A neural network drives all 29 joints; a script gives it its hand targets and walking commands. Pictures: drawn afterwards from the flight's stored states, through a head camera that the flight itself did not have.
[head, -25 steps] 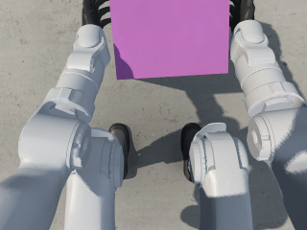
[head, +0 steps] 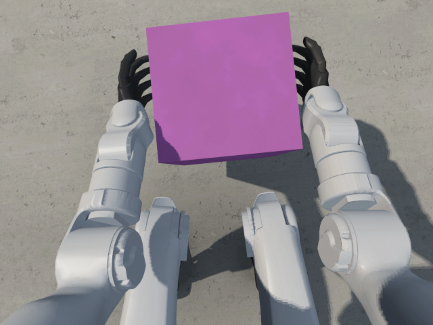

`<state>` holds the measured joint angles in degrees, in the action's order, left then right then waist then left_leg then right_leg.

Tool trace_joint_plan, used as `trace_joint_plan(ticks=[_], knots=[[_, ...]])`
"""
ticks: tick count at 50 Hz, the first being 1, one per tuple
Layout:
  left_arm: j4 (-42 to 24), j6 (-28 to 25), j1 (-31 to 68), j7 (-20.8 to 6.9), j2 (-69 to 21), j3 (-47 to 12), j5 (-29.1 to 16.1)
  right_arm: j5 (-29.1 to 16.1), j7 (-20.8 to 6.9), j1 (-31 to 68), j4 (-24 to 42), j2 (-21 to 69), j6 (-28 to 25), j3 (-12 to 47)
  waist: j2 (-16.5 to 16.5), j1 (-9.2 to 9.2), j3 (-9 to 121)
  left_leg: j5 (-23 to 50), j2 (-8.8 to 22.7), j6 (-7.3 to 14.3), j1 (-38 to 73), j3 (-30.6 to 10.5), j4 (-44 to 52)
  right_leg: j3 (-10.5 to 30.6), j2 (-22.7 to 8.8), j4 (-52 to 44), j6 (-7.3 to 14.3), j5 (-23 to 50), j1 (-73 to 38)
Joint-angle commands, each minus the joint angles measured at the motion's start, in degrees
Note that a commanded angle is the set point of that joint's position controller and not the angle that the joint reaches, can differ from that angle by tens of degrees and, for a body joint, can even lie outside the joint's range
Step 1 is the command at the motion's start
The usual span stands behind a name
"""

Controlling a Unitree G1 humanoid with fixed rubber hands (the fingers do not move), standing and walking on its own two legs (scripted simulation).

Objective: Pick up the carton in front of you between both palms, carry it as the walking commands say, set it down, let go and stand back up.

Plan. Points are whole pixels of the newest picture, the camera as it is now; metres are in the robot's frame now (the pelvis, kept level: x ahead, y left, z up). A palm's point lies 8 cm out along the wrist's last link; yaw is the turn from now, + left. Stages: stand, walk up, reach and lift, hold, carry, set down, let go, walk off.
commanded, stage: reach and lift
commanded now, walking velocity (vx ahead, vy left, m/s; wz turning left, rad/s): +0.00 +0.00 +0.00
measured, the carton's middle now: (223, 107) +0.50 -0.03 -0.15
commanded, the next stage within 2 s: none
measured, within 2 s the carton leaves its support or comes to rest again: neither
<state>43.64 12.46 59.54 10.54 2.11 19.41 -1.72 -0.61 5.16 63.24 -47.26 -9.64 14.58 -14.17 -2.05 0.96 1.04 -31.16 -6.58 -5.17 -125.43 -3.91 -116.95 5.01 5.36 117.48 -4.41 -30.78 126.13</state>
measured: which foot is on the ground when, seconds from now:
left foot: down 0.00-1.00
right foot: down 0.00-1.00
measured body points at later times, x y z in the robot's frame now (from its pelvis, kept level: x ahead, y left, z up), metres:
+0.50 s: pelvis +0.02 +0.00 +0.13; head +0.25 -0.01 +0.52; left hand +0.48 +0.13 +0.07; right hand +0.49 -0.17 +0.07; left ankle +0.12 +0.13 -0.37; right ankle +0.12 -0.13 -0.37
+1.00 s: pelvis +0.09 +0.00 +0.28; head +0.19 +0.00 +0.72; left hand +0.45 +0.13 +0.23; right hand +0.44 -0.17 +0.23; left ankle +0.12 +0.13 -0.37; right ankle +0.12 -0.13 -0.37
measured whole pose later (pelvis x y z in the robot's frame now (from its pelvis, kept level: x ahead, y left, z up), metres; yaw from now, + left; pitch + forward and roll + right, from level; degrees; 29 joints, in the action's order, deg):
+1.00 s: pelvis +0.09 +0.00 +0.28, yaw -2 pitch +24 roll +0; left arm 33.5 14.8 23.9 4.8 -8.3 19.0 9.3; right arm 8.5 1.6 24.7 -35.6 4.5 14.4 -17.6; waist 0.2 0.1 12.7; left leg -25.9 -5.2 -1.7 -59.5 -7.4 -61.3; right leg 8.2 5.2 61.1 -2.1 -24.9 60.3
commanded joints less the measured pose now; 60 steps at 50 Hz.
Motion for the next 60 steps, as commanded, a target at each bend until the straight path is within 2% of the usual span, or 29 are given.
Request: trace_joint_plan(ticks=[1,3,9,14,15,17,20,21,22,24,25,26,30,31,32,33,34,36,37,38,41,43,51,54,55,56,57,58,60], knots=[[-2.62,2.03,40.39,-14.01,-58.63,-22.9,3.19,-2.24,-16.43,34.7,1.14,63.52,0.97,20.05,1.45,-3.23,55.8,3.14,-4.26,3.48,30.05,10.77,15.2,-8.52,3.72,-17.22,3.33,2.7,-32.41],[-3.26,2.31,38.96,-14.65,-59.76,-21.25,3.97,3.14,-16.99,28.38,-3.71,64.86,2.65,16.15,7.92,0.96,53.62,1.86,-4.6,4.0,30.46,9.5,16.53,-10.27,3.8,-20.54,2.2,0.77,-31.44],[-0.75,3.27,37.5,-16.0,-61.21,-20.12,6.87,6.18,-17.47,30.14,-1.81,63.76,1.62,9.38,-1.28,0.88,56.87,2.21,-4.55,3.15,38.33,8.5,24.82,-8.88,3.93,-25.97,4.16,1.47,-36.55],[0.21,2.8,31.59,-16.13,-61.47,-17.91,9.23,6.26,-17.49,25.14,0.24,64.38,1.55,14.14,2.28,0.21,55.32,5.95,-4.76,3.41,38.09,8.19,28.55,-7.25,3.93,-30.88,3.33,5.53,-41.3],[-3.63,2.07,33.55,-16.18,-62.09,-20.87,7.12,6.49,-17.46,25.15,0.52,67.67,1.47,12.85,5.7,4.21,60.55,5.09,-4.88,3.95,41.53,7.79,28.93,-10.43,5.08,-29.54,2.48,6.54,-43.55],[-1.39,2.28,29.79,-16.15,-61.51,-19.97,10.01,5.36,-18.11,25.63,0.49,69.17,1.52,17.45,4.07,-3.79,63.01,5.66,-5.52,4.08,43.03,8.92,30.81,-8.15,4.09,-31.89,1.85,6.45,-47.4],[-4.12,3.44,30.52,-16.87,-67.83,-26.43,3.94,2.09,-17.02,25.43,9.88,68.04,0.71,21.75,1.76,3.47,67.09,10.36,-4.91,3.02,49.93,6.65,32.13,-8.81,4.46,-33.49,2.87,11.94,-52.3],[-5.54,3.27,27.34,-17.6,-65.52,-25.22,5.09,1.87,-16.64,24.79,7.91,71.03,2.08,21.73,5.65,-3.53,69.41,10.88,-5.67,3.6,51.02,8.98,33.22,-8.05,4.87,-35.06,1.85,11.78,-55.79],[-8.45,3.44,28.69,-17.63,-65.89,-29.71,3.28,2.06,-17.2,21.1,7.54,70.36,2.57,22.5,2.07,1.72,67.63,12.38,-4.65,3.07,51.42,7.79,33.99,-7.95,4.33,-35.47,2.06,15.24,-57.38],[-9.78,3.86,26.45,-17.85,-70.01,-33.09,2.08,0.42,-17.72,21.95,9.61,69.25,1.55,25.3,-2.3,0.63,69.9,14.4,-4.47,2.45,56.07,7.7,34.75,-7.69,4.31,-35.61,2.92,15.02,-56.2],[-7.59,4.21,23.23,-18.1,-67.44,-30.37,2.1,2.23,-17.36,18.53,7.37,72.04,2.55,23.9,4.7,3.88,66.34,14.04,-4.38,3.02,54.68,6.67,36.13,-9.48,4.93,-38.16,1.42,14.46,-57.09],[-6.21,4.47,23.03,-18.34,-68.6,-32.75,2.12,-0.77,-17.24,17.33,7.01,71.78,2.03,25.8,1.43,-1.08,64.73,16.43,-3.77,2.66,53.99,6.93,36.31,-6.0,3.82,-38.69,2.49,18.07,-61.97],[-7.35,4.2,14.71,-18.74,-68.22,-32.0,2.28,1.35,-17.14,10.08,7.84,70.51,2.92,25.77,2.1,1.9,58.43,12.07,-4.17,2.9,58.11,5.19,43.27,-7.67,4.38,-42.7,1.98,14.32,-64.33],[-7.39,4.1,16.1,-18.7,-68.43,-34.94,3.04,-0.83,-16.9,13.2,12.34,72.98,1.2,29.23,-1.56,-3.24,57.08,12.34,-4.32,2.79,59.94,5.77,43.93,-5.83,4.59,-43.13,2.49,14.33,-63.04],[-9.0,3.56,15.11,-18.78,-69.15,-33.81,0.13,0.76,-16.57,11.32,12.24,69.01,1.75,28.11,0.88,3.19,57.36,13.46,-3.84,3.03,57.04,4.91,43.56,-5.51,3.68,-44.99,2.37,16.39,-66.93],[-9.96,2.65,17.26,-18.06,-68.95,-35.17,0.31,1.65,-16.47,8.96,9.99,74.48,1.37,27.49,5.35,4.35,59.65,12.61,-4.16,3.47,63.16,3.92,43.71,-6.89,4.8,-45.08,2.5,14.91,-65.38],[-5.88,3.93,14.46,-17.97,-66.59,-32.77,3.25,2.82,-16.49,7.52,5.07,70.83,2.13,24.44,-0.63,1.31,50.29,8.6,-3.9,2.75,62.47,4.98,47.4,-5.85,4.06,-47.58,3.23,9.92,-64.34],[-7.44,3.33,8.33,-17.58,-70.05,-31.17,4.38,0.97,-17.06,6.7,10.64,71.07,0.97,26.44,1.14,-3.32,53.66,13.02,-4.28,3.17,66.44,4.41,48.68,-5.63,4.02,-49.49,2.83,13.13,-68.79],[-7.37,2.82,7.64,-17.36,-68.24,-33.08,3.99,2.68,-17.13,5.41,8.95,72.16,1.09,26.06,5.32,2.24,53.07,16.0,-3.24,3.14,67.24,2.84,49.43,-6.31,4.25,-49.35,2.15,17.92,-68.18],[-7.01,2.77,5.65,-17.38,-69.57,-32.67,4.38,2.25,-17.65,3.12,9.92,71.9,0.65,25.67,2.1,-1.03,53.24,15.4,-3.15,3.57,68.47,2.23,51.08,-4.86,3.74,-50.38,2.64,18.38,-72.54],[-9.05,2.11,2.65,-17.27,-71.28,-34.36,2.81,2.18,-16.91,-4.18,12.28,72.31,0.19,27.17,1.29,2.9,51.04,18.81,-3.12,3.21,75.05,1.88,54.37,-3.99,3.5,-54.44,3.63,21.07,-76.12],[-7.99,2.34,-2.72,-16.89,-69.11,-33.34,5.4,2.29,-16.1,-4.95,10.6,71.3,-0.1,27.93,2.76,-0.74,46.35,17.54,-2.43,3.4,75.22,1.44,56.62,-3.47,3.22,-57.63,3.04,18.98,-79.23],[-10.21,1.47,-11.77,-18.15,-68.98,-35.33,5.09,1.21,-15.02,-12.44,15.99,72.92,-1.34,32.22,3.98,-2.53,43.62,29.57,-1.59,4.07,87.79,1.12,66.3,-0.32,2.16,-67.78,2.56,32.29,-96.58],[-11.71,2.61,-11.85,-18.46,-65.34,-35.35,7.24,6.38,-14.84,-18.37,9.31,68.95,0.17,27.56,1.22,-0.25,32.11,27.18,-1.55,3.91,89.62,-0.61,71.87,0.07,1.72,-72.93,3.86,29.48,-93.33],[-9.83,2.89,-10.92,-18.92,-70.18,-37.64,4.42,5.21,-14.51,-19.58,14.32,69.39,-0.22,27.98,2.06,4.11,34.66,27.59,-0.23,4.67,94.43,-1.65,73.48,0.79,1.61,-75.4,4.47,30.53,-99.02],[-9.51,3.52,-17.22,-18.35,-69.71,-35.33,5.93,2.42,-15.14,-16.36,16.84,70.08,0.13,32.38,0.48,-4.49,35.74,28.51,-0.97,4.11,95.86,-0.33,74.56,-0.27,1.85,-74.6,3.42,29.97,-100.12],[-12.05,3.11,-17.21,-18.31,-69.94,-38.3,2.91,3.55,-15.82,-17.43,19.74,69.79,0.47,31.79,5.35,3.01,36.02,30.37,0.11,4.07,98.9,-2.67,75.35,-1.93,1.58,-75.85,3.55,29.78,-101.13],[-10.4,4.19,-18.81,-18.06,-67.17,-36.97,6.25,3.34,-15.69,-19.26,15.67,71.9,1.71,30.84,0.29,-1.97,29.55,28.78,-0.43,4.21,99.14,-2.2,77.4,0.34,0.99,-77.75,3.86,29.66,-102.09],[-13.97,4.78,-16.85,-18.86,-69.51,-40.69,3.35,2.77,-16.59,-20.26,18.52,71.39,2.55,31.68,1.13,0.56,30.95,29.56,0.39,4.1,100.04,-2.47,78.66,-0.84,1.53,-79.01,4.15,29.77,-105.35]])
